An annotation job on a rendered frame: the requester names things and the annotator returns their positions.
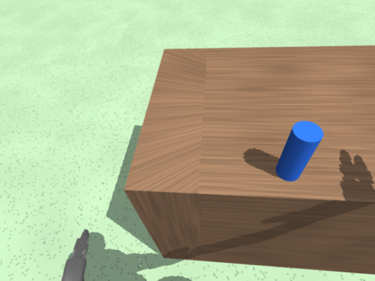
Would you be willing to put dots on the can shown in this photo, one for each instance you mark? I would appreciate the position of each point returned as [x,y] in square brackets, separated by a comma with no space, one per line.
[303,140]

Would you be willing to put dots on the left robot hand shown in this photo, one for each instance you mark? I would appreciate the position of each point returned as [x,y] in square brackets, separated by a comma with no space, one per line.
[76,266]

